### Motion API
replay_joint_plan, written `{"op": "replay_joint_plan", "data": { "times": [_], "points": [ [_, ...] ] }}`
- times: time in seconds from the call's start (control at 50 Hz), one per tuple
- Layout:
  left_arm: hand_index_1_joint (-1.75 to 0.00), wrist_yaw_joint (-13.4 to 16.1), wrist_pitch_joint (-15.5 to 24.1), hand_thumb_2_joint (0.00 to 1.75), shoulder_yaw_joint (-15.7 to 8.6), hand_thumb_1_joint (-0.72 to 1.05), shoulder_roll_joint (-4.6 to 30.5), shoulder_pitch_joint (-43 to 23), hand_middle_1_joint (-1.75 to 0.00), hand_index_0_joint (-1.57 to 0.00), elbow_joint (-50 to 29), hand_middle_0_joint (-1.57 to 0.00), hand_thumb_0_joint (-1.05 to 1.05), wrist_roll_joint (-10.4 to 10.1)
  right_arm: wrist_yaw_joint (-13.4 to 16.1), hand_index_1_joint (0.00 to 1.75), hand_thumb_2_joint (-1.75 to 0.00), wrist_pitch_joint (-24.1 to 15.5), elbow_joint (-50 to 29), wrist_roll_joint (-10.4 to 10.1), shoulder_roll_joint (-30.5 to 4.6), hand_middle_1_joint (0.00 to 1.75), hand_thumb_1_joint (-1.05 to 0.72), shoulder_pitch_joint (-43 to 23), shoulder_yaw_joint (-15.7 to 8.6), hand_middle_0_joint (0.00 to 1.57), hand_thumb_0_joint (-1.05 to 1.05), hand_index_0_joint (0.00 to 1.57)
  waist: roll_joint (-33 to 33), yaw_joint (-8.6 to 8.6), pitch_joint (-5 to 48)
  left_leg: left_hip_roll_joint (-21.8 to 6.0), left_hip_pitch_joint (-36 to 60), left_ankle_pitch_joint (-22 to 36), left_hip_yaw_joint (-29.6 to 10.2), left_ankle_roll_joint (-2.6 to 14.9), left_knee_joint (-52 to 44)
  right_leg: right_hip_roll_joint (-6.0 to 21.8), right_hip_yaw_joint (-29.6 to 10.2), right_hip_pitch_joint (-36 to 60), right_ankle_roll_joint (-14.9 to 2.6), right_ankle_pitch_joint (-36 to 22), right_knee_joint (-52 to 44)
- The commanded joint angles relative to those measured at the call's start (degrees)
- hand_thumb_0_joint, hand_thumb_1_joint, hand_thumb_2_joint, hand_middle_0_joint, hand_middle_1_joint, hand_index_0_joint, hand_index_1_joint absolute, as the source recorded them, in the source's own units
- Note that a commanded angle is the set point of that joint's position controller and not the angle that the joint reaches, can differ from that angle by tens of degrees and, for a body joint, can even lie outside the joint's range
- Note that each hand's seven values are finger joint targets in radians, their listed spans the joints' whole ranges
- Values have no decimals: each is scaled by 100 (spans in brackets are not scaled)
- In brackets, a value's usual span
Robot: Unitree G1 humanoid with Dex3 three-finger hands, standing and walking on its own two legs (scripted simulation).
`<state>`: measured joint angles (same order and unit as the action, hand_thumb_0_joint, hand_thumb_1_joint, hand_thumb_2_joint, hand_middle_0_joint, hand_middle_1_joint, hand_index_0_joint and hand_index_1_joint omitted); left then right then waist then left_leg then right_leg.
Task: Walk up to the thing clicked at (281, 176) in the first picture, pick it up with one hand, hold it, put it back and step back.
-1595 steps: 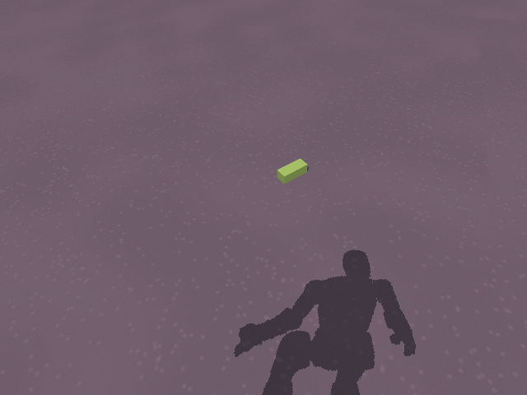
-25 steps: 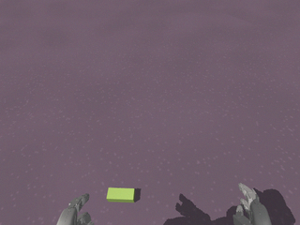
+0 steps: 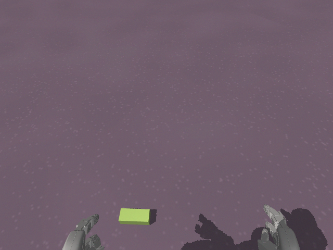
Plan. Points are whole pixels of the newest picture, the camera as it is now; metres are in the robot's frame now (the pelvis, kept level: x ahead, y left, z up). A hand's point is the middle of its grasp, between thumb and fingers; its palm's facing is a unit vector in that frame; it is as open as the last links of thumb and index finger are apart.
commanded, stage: home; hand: left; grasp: from above
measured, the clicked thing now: (135, 216) +0.44 +0.22 -0.69
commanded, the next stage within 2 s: stand in 0.52 s
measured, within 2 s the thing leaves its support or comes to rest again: neither
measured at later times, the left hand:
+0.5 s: hand out of the picture +0.16 +0.18 -0.05, palm faces +0.05 -0.98 -0.21, open 7.4 cm
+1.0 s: hand out of the picture +0.07 +0.24 -0.11, palm faces +0.04 -0.94 -0.34, open 7.4 cm
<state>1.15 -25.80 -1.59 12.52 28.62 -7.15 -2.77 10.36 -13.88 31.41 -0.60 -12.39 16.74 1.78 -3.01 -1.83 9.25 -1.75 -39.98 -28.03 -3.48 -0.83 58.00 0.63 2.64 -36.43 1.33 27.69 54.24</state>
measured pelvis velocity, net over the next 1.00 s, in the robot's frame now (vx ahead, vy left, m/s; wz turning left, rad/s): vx -0.01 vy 0.01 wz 0.00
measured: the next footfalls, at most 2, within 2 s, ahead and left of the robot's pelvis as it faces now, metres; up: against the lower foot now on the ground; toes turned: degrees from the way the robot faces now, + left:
none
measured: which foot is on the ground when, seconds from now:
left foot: down 0.00-1.00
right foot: down 0.00-1.00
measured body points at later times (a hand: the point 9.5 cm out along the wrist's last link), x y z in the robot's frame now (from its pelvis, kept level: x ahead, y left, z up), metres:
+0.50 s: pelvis +0.00 +0.00 +0.00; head +0.02 +0.00 +0.45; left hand +0.16 +0.23 -0.03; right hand +0.16 -0.25 -0.06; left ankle +0.01 +0.12 -0.68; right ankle -0.01 -0.14 -0.68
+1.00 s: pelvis -0.01 +0.01 +0.04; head +0.01 +0.01 +0.49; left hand +0.07 +0.29 -0.09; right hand +0.09 -0.28 -0.08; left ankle +0.01 +0.12 -0.68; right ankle -0.01 -0.14 -0.68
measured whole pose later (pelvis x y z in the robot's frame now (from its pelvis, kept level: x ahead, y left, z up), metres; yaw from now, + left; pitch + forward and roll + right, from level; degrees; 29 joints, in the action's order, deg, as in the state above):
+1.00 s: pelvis -0.01 +0.01 +0.04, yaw +0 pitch -1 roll +0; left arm 2.1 -1.8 -2.5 16.3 13.1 49.7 2.5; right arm 0.7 -1.2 54.4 2.7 -16.8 11.2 -2.7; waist -0.1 1.5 -2.5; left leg 0.2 -18.0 -19.2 -1.3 0.2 38.5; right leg 2.7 1.0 -16.0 2.0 20.0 37.4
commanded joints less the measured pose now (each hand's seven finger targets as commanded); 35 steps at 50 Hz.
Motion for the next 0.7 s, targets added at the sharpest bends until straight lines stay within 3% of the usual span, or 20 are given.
{"op": "replay_joint_plan", "data": {
  "times": [0.0,0.02,0.06,0.12,0.14,0.18,0.22,0.32,0.34,0.4,0.46,0.5,0.54,0.58,0.6,0.62,0.64,0.68],
  "points": [
    [-30,25,255,90,-357,90,610,-37,-30,-20,-1018,-20,0,17,97,30,-90,-307,-942,25,-711,30,-90,-408,-314,20,0,20,109,-25,437,146,620,1168,104,143,-970,-209,136,197,-120,-1055,-875],
    [-30,17,249,90,-301,90,583,-52,-30,-20,-1088,-20,0,19,88,30,-90,-299,-945,28,-702,30,-90,-387,-310,20,0,20,51,-52,474,143,672,1303,119,139,-945,-202,121,204,-131,-1179,-848],
    [-30,39,267,90,-421,90,686,-153,-30,-20,-1292,-20,0,5,89,30,-90,-290,-977,16,-719,30,-90,-385,-326,20,0,20,-33,-2,598,125,728,1490,80,120,-944,-206,133,262,-144,-1316,-787],
    [-30,33,268,90,-339,90,586,-38,-30,-20,-1075,-20,0,9,78,30,-90,-263,-954,28,-708,30,-90,-361,-328,20,0,20,49,-60,551,138,699,1554,98,130,-892,-210,139,253,-126,-1394,-804],
    [-30,30,259,90,-291,90,529,-34,-30,-20,-976,-20,0,8,84,30,-90,-269,-974,25,-695,30,-90,-394,-315,20,0,20,154,-78,438,137,623,1490,93,142,-880,-210,151,199,-109,-1364,-823],
    [-30,62,278,90,-461,90,762,-219,-30,-20,-1274,-20,0,20,95,30,-90,-254,-954,25,-696,30,-90,-376,-327,20,0,20,70,-24,482,163,627,1377,151,152,-851,-177,102,206,-102,-1292,-891],
    [-30,31,252,90,-317,90,562,-102,-30,-20,-1053,-20,0,5,85,30,-90,-264,-983,26,-687,30,-90,-388,-307,20,0,20,158,-76,336,167,548,1203,159,163,-865,-175,109,155,-96,-1139,-920],
    [-30,29,255,90,-345,90,623,-95,-30,-20,-1228,-20,0,-2,70,30,-90,-246,-1015,14,-726,30,-90,-400,-331,20,0,20,59,-75,609,142,701,1479,98,139,-889,-200,124,277,-126,-1351,-805],
    [-30,41,256,90,-410,90,709,-134,-30,-20,-1255,-20,0,1,75,30,-90,-239,-967,8,-722,30,-90,-397,-333,20,0,20,-10,0,510,137,653,1440,99,133,-906,-194,125,224,-129,-1311,-800],
    [-30,46,241,90,-298,90,560,-59,-30,-20,-1026,-20,0,15,77,30,-90,-237,-1011,16,-703,30,-90,-397,-314,20,0,20,88,-43,325,143,553,1259,100,141,-932,-201,148,137,-116,-1156,-841],
    [-30,58,280,90,-453,90,743,-225,-30,-20,-1298,-20,0,20,77,30,-90,-222,-999,8,-712,30,-90,-398,-332,20,0,20,-27,-32,429,117,631,1185,77,127,-968,-208,144,150,-137,-1074,-822],
    [-30,31,236,90,-267,90,521,49,-30,-20,-1006,-20,0,5,69,30,-90,-234,-1042,13,-699,30,-90,-396,-316,20,0,20,96,-79,460,150,615,1292,109,148,-898,-200,129,173,-115,-1191,-841],
    [-30,60,247,90,-400,90,653,-43,-30,-20,-1221,-20,0,-4,84,30,-90,-227,-1040,7,-689,30,-90,-373,-331,20,0,20,86,-35,519,151,618,1334,132,145,-857,-193,123,188,-115,-1241,-848],
    [-30,35,234,90,-316,90,562,-21,-30,-20,-1085,-20,0,-1,70,30,-90,-232,-1035,15,-709,30,-90,-401,-327,20,0,20,66,-68,429,155,581,1235,137,142,-882,-196,123,156,-113,-1148,-840],
    [-30,269,1465,90,-324,90,1138,-1825,-30,-20,925,-20,0,672,-271,30,-90,358,412,722,-1341,30,-90,-760,-512,20,0,20,321,383,-883,-101,775,2411,-87,400,-1405,207,-261,1139,-331,-1279,-1027],
    [-30,240,1852,90,-469,90,1265,-1171,-30,-20,1837,-20,0,682,-446,30,-90,598,473,702,-1422,30,-90,-827,-645,20,0,20,697,411,-410,-6,1102,2214,101,471,-1297,338,-673,1244,-535,-1173,-1331],
    [-30,196,2044,90,-428,90,1254,-1166,-30,-20,2083,-20,0,676,-541,30,-90,706,318,753,-1468,30,-90,-721,-658,20,0,20,630,244,-358,-17,1276,2213,-58,483,-1363,281,-760,1136,-608,-1368,-1324],
    [-30,150,2280,90,-347,90,1299,-1315,-30,-20,2606,-20,0,684,-747,30,-90,793,619,515,-1337,30,-90,-699,-648,20,0,20,410,295,2,14,1701,2248,-29,468,-1487,417,-768,1656,-549,-1842,-1246]
  ]
}}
